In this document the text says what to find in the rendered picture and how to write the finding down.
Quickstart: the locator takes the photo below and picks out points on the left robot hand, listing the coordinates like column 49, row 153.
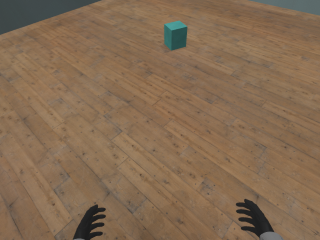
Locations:
column 85, row 227

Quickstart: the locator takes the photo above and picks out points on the right robot hand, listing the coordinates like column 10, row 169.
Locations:
column 258, row 220

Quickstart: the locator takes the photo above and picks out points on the carton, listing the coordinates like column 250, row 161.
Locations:
column 175, row 35

